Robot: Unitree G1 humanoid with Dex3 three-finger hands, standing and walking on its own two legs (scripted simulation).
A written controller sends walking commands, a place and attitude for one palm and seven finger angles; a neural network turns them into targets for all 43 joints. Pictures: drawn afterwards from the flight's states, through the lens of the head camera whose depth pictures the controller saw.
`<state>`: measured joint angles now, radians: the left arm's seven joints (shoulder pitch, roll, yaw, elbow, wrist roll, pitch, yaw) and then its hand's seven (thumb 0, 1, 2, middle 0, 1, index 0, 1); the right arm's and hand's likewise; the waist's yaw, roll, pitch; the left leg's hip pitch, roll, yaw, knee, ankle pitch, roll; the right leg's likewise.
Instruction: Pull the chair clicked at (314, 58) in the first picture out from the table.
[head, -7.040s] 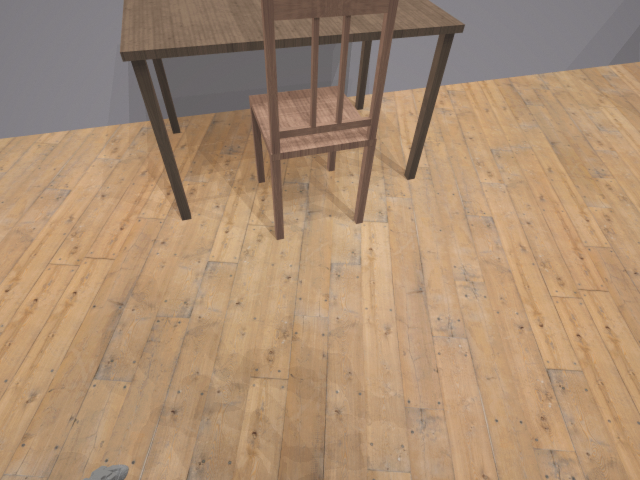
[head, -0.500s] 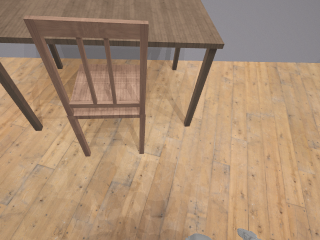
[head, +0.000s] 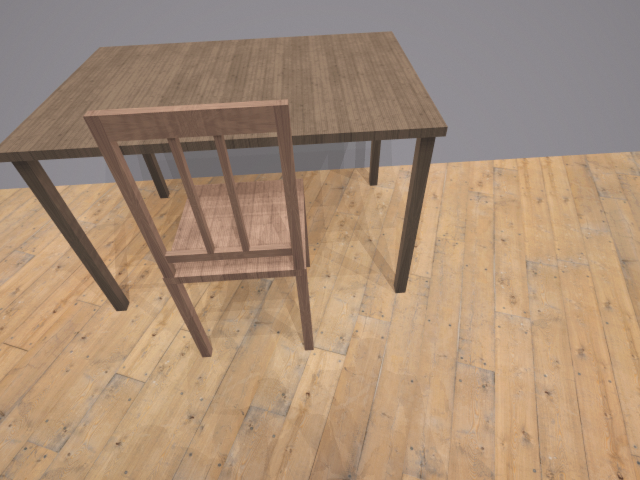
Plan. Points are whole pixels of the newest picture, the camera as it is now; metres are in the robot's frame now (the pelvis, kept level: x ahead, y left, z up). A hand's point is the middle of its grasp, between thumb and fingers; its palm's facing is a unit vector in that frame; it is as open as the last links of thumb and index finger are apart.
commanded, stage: take the last steps up to it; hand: left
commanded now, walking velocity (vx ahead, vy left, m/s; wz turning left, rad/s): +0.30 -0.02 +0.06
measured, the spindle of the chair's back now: (194, 200) +0.72 +0.33 -0.08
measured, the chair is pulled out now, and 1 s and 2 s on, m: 0.00 0.00 0.00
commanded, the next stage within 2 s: come to a stop and stand still in 0.76 s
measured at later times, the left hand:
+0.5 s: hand out of the picture +0.09 +0.24 -0.19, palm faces +0.06 -0.99 -0.13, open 7.4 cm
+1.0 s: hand (239, 349) +0.39 +0.18 -0.17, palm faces -0.02 -0.97 -0.24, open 7.2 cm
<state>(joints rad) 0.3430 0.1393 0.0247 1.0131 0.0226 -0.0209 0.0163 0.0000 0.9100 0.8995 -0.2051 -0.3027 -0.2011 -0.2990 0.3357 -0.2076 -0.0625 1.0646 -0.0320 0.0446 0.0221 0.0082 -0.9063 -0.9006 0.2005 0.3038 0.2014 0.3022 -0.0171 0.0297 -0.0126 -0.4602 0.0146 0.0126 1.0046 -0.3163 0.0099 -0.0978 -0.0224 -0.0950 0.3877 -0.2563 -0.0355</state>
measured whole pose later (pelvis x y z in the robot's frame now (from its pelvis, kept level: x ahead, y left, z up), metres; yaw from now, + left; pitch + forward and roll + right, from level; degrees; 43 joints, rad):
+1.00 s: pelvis +0.30 +0.00 -0.01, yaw -2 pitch -1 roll +1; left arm 0.15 0.15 0.04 1.02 0.01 -0.03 0.03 -0.01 0.94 0.90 -0.21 -0.30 -0.20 -0.30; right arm 0.31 -0.16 -0.03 1.11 0.00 0.00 -0.03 0.01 -0.91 -0.90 0.20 0.30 0.20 0.30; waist -0.03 0.04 0.10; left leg -0.36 0.06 0.04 1.08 -0.47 -0.02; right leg -0.31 0.00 -0.14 0.51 -0.19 -0.08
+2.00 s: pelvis +0.23 +0.13 -0.01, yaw -3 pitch -1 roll +0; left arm 0.30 0.15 -0.01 1.03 0.02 0.02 0.03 0.01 0.92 0.90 -0.20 -0.30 -0.20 -0.30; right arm 0.36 -0.17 0.01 1.06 -0.02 0.01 -0.01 0.01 -0.91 -0.90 0.20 0.30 0.20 0.30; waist -0.02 0.01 0.03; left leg -0.21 -0.08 0.13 0.42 -0.20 0.12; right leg -0.27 -0.02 0.02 0.48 -0.20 -0.01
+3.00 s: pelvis +0.30 +0.10 +0.00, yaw -3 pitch -1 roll +0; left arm 0.27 0.15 -0.02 1.11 0.01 0.00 0.04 0.01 0.93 0.90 -0.20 -0.30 -0.20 -0.30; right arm 0.28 -0.14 0.03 1.15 -0.01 -0.03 -0.04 0.00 -0.91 -0.90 0.20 0.30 0.20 0.30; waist -0.01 0.00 0.04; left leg -0.08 -0.05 0.10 0.37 -0.28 0.07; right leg -0.15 0.02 0.01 0.43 -0.26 -0.02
